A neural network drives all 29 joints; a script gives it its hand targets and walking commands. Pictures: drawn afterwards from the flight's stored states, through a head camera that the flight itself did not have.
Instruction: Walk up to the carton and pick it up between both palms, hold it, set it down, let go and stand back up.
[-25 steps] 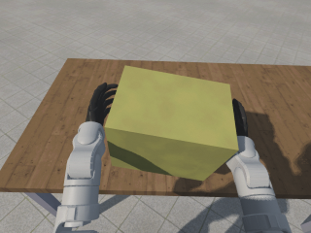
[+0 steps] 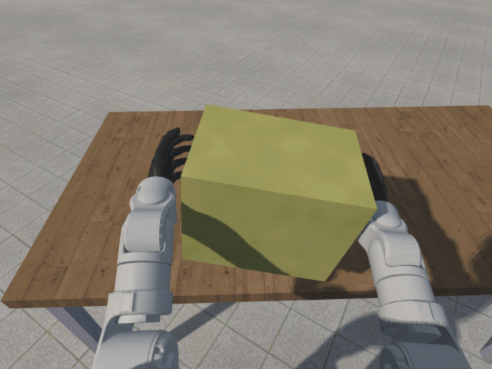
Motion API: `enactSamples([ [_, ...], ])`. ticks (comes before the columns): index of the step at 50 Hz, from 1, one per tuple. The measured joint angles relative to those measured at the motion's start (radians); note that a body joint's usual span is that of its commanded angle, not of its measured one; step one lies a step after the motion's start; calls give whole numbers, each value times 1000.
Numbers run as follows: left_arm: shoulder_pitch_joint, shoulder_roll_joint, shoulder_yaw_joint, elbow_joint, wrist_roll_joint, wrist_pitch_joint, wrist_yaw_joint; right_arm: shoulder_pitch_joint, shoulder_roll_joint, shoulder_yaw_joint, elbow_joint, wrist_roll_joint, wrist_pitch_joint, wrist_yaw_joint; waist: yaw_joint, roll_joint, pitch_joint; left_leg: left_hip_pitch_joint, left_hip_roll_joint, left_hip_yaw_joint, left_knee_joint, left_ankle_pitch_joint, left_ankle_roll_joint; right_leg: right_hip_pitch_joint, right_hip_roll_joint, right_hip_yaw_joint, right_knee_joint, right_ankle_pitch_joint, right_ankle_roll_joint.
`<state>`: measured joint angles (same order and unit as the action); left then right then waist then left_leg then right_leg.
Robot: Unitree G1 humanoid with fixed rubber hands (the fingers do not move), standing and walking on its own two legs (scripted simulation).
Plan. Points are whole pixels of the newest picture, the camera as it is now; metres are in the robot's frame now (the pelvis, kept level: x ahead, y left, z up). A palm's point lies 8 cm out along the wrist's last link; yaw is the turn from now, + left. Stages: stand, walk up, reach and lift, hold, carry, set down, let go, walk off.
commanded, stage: reach and lift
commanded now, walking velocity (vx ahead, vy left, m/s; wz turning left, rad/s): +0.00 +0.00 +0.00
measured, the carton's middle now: (267, 195) +0.36 -0.02 +0.12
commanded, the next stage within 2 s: hold in 0.40 s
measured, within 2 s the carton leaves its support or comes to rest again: neither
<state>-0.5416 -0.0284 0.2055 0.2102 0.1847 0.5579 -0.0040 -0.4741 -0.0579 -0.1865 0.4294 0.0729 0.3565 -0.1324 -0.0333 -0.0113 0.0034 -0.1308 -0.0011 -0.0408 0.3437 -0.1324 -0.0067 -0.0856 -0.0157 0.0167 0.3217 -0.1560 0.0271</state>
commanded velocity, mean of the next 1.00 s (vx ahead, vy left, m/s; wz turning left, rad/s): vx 0.00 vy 0.00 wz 0.00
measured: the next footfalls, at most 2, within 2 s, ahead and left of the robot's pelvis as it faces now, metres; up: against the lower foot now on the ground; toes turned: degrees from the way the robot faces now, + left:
none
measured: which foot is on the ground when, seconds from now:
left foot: down 0.00-1.00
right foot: down 0.00-1.00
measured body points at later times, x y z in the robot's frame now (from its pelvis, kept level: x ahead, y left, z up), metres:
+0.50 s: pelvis +0.02 -0.02 +0.00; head -0.02 +0.00 +0.45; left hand +0.39 +0.16 +0.17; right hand +0.39 -0.18 +0.14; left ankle +0.04 +0.12 -0.75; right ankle +0.02 -0.14 -0.75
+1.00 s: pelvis +0.01 -0.01 +0.00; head -0.01 +0.00 +0.45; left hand +0.37 +0.15 +0.18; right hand +0.37 -0.19 +0.15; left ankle +0.04 +0.12 -0.75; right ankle +0.02 -0.14 -0.75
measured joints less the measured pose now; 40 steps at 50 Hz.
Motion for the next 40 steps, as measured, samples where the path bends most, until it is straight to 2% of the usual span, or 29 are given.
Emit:
enactSamples([
  [10,-73,19,17,85,-33,-37,12,-74,-9,-21,58,-4,-17,-3,21,-12,-30,-70,19,-1,-8,25,-17,-76,19,-2,0,24,-16],
  [20,-59,45,34,100,-31,-24,-7,-90,-7,22,85,28,5,-38,9,-25,-55,-33,22,-22,-14,5,-25,-31,22,-24,-6,-3,-25],
  [28,9,61,14,-33,-36,20,-23,-28,-8,85,-21,107,21,-85,-7,-26,-55,1,17,-36,6,-31,-22,29,18,-39,-28,-23,-20],
  [35,71,40,2,-168,-6,89,-28,14,-29,127,-103,135,64,-89,-24,-12,-16,28,7,-38,26,-53,-10,73,10,-40,-41,-30,-10],
  [40,115,18,-10,-261,-11,122,-21,62,-45,141,-194,145,91,-90,-22,2,3,14,10,-28,37,-56,-7,62,13,-28,-45,-21,-6],
])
